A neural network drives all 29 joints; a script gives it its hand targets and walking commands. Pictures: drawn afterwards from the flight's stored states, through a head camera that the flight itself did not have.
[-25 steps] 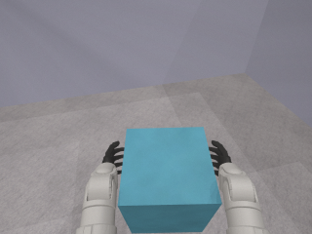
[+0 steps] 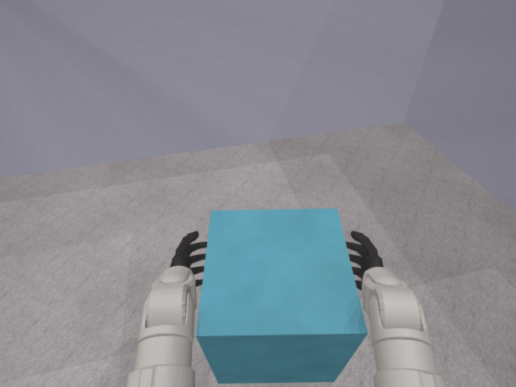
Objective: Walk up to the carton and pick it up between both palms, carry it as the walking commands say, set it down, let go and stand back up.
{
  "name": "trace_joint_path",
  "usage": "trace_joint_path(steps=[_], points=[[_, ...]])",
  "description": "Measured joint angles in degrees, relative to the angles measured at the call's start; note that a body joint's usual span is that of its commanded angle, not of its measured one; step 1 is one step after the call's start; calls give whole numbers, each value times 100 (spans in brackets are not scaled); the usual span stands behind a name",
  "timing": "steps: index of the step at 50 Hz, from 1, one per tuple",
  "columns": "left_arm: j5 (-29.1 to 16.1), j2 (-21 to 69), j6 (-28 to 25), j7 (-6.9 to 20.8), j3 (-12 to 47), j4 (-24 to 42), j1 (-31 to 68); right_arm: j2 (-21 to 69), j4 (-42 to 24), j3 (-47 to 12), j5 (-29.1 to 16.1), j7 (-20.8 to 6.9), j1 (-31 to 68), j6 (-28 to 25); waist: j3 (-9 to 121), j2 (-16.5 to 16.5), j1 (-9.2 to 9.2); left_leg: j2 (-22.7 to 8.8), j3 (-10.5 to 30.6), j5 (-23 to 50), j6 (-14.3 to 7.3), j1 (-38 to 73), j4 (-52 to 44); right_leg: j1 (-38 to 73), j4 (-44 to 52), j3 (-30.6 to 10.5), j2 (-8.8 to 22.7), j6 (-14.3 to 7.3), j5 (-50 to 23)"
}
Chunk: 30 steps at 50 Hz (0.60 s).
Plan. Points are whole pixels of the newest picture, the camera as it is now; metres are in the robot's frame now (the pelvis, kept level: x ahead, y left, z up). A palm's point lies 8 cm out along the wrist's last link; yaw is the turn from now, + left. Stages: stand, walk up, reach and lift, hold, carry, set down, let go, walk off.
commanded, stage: hold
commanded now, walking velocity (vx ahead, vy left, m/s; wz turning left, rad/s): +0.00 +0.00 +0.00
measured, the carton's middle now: (275, 299) +0.29 +0.00 -0.02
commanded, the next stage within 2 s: carry in 0.56 s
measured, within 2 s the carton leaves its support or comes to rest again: neither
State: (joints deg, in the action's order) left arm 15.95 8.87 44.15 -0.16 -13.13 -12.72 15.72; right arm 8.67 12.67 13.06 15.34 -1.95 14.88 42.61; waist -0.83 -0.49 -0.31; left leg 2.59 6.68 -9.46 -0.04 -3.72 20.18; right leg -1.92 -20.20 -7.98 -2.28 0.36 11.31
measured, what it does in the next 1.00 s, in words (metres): walks ahead: left foot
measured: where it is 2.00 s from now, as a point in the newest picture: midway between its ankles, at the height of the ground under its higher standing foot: outside the picture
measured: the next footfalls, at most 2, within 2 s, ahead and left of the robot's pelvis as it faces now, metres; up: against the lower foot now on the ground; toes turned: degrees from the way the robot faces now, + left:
left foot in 0.98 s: +0.18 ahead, +0.06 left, +0.00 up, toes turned +15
right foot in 1.26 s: +0.41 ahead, -0.20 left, +0.00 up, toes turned -6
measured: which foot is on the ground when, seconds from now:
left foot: down 0.00-0.74, up 0.76-0.96, down 0.98-1.00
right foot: down 0.00-1.00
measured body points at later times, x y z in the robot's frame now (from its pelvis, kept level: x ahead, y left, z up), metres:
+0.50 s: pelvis +0.00 +0.00 +0.00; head -0.04 +0.00 +0.45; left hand +0.30 +0.15 +0.04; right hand +0.30 -0.15 +0.04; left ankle +0.03 +0.12 -0.75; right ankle +0.01 -0.13 -0.75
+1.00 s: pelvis +0.13 -0.05 -0.02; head +0.11 -0.05 +0.43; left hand +0.39 +0.13 +0.07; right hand +0.42 -0.17 +0.07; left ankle +0.14 +0.05 -0.75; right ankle +0.00 -0.14 -0.74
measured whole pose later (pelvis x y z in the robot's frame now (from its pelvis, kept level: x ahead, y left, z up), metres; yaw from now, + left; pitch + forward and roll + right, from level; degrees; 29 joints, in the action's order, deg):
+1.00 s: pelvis +0.13 -0.05 -0.02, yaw +5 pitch +6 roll +1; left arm 5.8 7.4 66.0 -6.3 -6.4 18.7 8.4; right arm 7.5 -18.0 5.4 5.5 4.3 7.8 64.3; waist 9.6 -2.1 -1.1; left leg -2.8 -10.6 -12.0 -1.5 -22.6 29.1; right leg -6.9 -25.9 7.8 -0.1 -2.6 24.1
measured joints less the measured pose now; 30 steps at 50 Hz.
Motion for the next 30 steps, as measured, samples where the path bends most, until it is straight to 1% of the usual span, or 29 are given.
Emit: trace_joint_path(steps=[27,28,30], points=[[-47,-29,26,-28,155,154,-131,-28,-173,-90,-16,-17,-130,37,-23,5,4,-11,3,0,5,50,-73,48,75,22,1,-15,-6],[-53,-37,44,-41,189,198,-156,-35,-209,-111,-45,-4,-152,52,66,10,-10,-21,-11,-27,8,-69,-6,-98,-36,93,22,-40,70],[-65,-49,63,-30,199,258,-198,-41,-257,-169,-95,33,-196,68,297,5,-59,-85,-108,-306,-27,-352,226,-514,-546,306,76,-98,930]])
